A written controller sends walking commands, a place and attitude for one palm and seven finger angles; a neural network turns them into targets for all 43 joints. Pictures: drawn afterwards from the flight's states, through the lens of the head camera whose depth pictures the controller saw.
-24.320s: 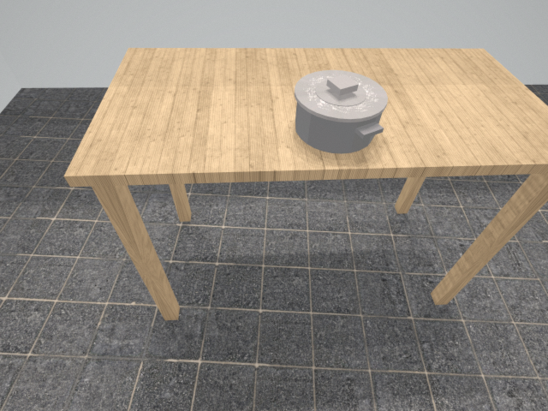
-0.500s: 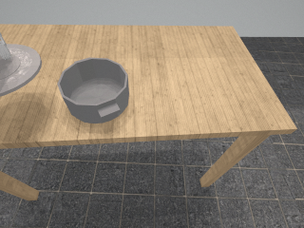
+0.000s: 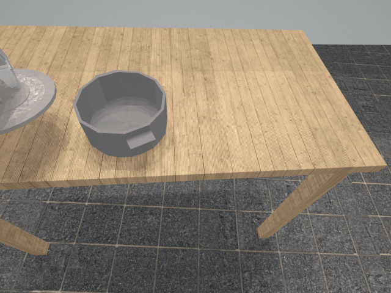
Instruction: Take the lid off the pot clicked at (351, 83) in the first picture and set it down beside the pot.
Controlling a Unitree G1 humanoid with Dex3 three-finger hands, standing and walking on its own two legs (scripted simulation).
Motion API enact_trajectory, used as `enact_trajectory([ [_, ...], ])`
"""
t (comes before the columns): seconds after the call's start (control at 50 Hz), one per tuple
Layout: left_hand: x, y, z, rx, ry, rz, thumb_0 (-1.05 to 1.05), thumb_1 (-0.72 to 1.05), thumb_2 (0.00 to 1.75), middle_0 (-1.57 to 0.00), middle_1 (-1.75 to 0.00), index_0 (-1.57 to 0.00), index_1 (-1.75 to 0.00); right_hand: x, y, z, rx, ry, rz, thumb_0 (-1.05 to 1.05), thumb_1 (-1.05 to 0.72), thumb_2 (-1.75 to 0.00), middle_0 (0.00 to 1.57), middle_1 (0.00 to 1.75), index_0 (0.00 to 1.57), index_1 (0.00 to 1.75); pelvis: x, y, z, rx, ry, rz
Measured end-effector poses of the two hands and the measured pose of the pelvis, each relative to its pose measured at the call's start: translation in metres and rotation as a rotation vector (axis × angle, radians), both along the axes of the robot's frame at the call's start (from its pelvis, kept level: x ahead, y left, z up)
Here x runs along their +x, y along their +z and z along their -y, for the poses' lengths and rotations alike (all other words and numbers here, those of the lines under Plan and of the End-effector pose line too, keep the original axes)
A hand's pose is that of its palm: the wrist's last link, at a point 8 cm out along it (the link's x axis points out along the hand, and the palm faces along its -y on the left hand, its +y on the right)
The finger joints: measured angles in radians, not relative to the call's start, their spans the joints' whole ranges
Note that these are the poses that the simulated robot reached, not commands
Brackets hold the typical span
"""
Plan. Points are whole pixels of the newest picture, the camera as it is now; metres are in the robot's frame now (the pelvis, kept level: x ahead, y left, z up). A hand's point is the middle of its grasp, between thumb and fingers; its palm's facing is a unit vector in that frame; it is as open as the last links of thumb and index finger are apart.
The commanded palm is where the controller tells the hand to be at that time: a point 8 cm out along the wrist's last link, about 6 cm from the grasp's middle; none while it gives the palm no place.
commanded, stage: lower the lid onto the table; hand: left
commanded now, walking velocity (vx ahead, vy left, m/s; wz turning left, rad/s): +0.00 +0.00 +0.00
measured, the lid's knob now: out of the picture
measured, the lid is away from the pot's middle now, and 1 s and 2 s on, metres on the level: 0.22 0.23 0.24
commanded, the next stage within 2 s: open the fingers wide in 1.22 s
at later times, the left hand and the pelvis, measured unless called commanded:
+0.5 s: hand out of the picture +0.45 +0.35 +0.14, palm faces -0.42 -0.21 -0.88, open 7.3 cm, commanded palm +0.48 +0.35 +0.21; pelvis +0.00 +0.00 -0.01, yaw -1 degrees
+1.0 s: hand (0, 114) +0.45 +0.36 +0.11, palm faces -0.46 -0.22 -0.86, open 7.3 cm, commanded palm +0.50 +0.36 +0.17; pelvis -0.01 +0.01 -0.01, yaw -1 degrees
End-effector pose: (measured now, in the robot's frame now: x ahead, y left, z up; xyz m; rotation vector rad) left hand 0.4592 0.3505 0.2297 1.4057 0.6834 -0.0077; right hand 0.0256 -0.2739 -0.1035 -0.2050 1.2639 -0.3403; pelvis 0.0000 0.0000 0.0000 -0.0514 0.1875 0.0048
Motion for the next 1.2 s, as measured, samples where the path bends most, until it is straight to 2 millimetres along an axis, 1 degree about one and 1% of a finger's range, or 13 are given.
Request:
enact_trajectory([
  [0.2, 0.007, -0.013, 0.004, -0.018, -0.023, -0.008, 0.02, 0.18, 0.82, -0.58, -0.93, -0.74, -1.00, -0.010, 0.001, 0.004, -0.026, -0.022, -0.019, 0.00, -0.90, -0.90, 0.21, 0.30, 0.20, 0.30, 0.000, -0.002, -0.002, -0.003, -0.008, -0.010],
  [0.3, 0.008, -0.015, 0.005, -0.026, -0.042, 0.012, 0.02, 0.18, 0.82, -0.58, -0.93, -0.74, -1.00, -0.017, 0.000, 0.003, -0.023, -0.035, -0.032, 0.00, -0.90, -0.90, 0.21, 0.30, 0.20, 0.30, 0.000, -0.003, -0.003, -0.003, -0.013, -0.014],
  [0.36, 0.006, -0.017, 0.004, -0.027, -0.041, 0.010, 0.02, 0.19, 0.82, -0.58, -0.93, -0.73, -1.00, -0.020, -0.002, 0.001, -0.015, -0.040, -0.038, 0.00, -0.90, -0.90, 0.21, 0.30, 0.20, 0.30, -0.001, -0.004, -0.003, -0.003, -0.015, -0.015],
  [0.52, -0.002, -0.031, -0.001, -0.029, -0.028, -0.020, 0.02, 0.19, 0.82, -0.58, -0.93, -0.73, -1.00, -0.024, -0.005, -0.002, -0.008, -0.045, -0.047, 0.00, -0.90, -0.90, 0.21, 0.30, 0.20, 0.30, -0.005, -0.006, -0.002, -0.006, -0.017, -0.014],
  [0.64, -0.008, -0.040, -0.007, -0.032, -0.018, -0.038, 0.02, 0.19, 0.82, -0.58, -0.93, -0.74, -1.00, -0.026, -0.004, -0.001, -0.029, -0.043, -0.042, 0.00, -0.90, -0.90, 0.21, 0.30, 0.20, 0.30, -0.008, -0.007, -0.002, -0.010, -0.015, -0.016],
  [0.76, -0.009, -0.051, -0.012, -0.038, -0.022, -0.051, 0.02, 0.19, 0.82, -0.57, -0.93, -0.74, -1.00, -0.030, -0.001, 0.002, -0.059, -0.041, -0.049, 0.00, -0.90, -0.90, 0.21, 0.30, 0.20, 0.30, -0.009, -0.009, -0.004, -0.015, -0.016, -0.022],
  [0.92, -0.006, -0.059, -0.013, -0.043, -0.050, -0.052, 0.02, 0.19, 0.82, -0.57, -0.93, -0.74, -1.00, -0.037, -0.001, 0.001, -0.076, -0.048, -0.066, 0.00, -0.90, -0.90, 0.21, 0.30, 0.20, 0.30, -0.009, -0.011, -0.008, -0.020, -0.017, -0.032],
  [1.08, 0.001, -0.074, -0.011, -0.049, -0.075, -0.070, 0.02, 0.19, 0.82, -0.57, -0.93, -0.73, -1.00, -0.044, -0.004, -0.007, -0.073, -0.062, -0.085, 0.00, -0.90, -0.90, 0.21, 0.30, 0.20, 0.30, -0.010, -0.014, -0.013, -0.025, -0.023, -0.050],
  [1.2, 0.006, -0.080, -0.012, -0.048, -0.089, -0.073, 0.01, 0.19, 0.82, -0.57, -0.93, -0.74, -1.00, -0.050, -0.007, -0.013, -0.069, -0.075, -0.103, 0.00, -0.90, -0.90, 0.21, 0.30, 0.20, 0.30, -0.009, -0.017, -0.015, -0.029, -0.025, -0.065],
])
